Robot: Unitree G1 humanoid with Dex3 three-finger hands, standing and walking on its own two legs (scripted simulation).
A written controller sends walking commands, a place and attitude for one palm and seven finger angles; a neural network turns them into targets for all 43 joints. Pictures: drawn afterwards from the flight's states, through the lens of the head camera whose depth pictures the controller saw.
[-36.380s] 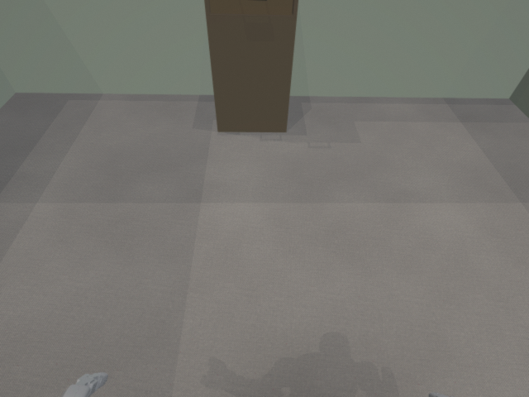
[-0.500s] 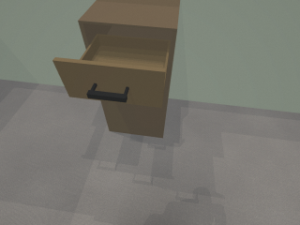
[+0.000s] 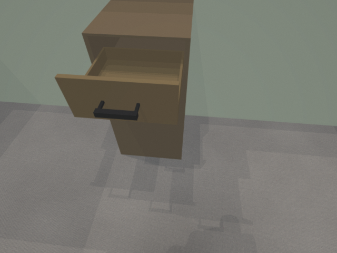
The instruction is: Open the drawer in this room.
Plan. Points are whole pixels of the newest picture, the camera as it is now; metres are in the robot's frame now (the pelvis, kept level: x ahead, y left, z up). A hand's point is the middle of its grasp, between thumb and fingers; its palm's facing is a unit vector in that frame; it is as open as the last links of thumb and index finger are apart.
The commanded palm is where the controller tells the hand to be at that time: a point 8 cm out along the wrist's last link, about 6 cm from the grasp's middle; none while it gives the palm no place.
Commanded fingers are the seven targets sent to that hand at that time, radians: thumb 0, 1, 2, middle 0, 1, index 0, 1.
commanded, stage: let the arm hang, fingers relaxed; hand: left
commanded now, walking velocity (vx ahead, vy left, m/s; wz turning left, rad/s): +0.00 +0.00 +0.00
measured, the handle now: (117, 109) +0.53 +0.20 +0.01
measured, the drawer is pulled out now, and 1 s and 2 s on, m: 0.29 0.29 0.29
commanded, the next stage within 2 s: look to check the result in 0.04 s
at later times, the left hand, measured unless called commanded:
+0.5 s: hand out of the picture +0.01 +0.17 -0.17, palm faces +0.04 -0.98 -0.21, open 7.4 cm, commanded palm none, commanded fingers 0.00 0.90 0.90 -0.20 -0.30 -0.20 -0.30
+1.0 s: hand out of the picture +0.03 +0.17 -0.17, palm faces +0.03 -0.97 -0.22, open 7.4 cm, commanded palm none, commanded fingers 0.00 0.90 0.90 -0.20 -0.30 -0.20 -0.30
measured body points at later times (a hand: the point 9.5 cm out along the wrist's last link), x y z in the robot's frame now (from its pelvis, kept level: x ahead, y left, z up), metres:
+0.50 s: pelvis +0.01 -0.01 +0.00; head +0.03 -0.02 +0.45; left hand +0.01 +0.22 -0.16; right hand -0.01 -0.22 -0.17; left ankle +0.01 +0.11 -0.74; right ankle +0.03 -0.10 -0.74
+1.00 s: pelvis +0.02 -0.01 +0.00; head +0.04 -0.02 +0.45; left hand +0.03 +0.22 -0.15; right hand +0.01 -0.23 -0.16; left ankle +0.01 +0.11 -0.74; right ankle +0.03 -0.10 -0.74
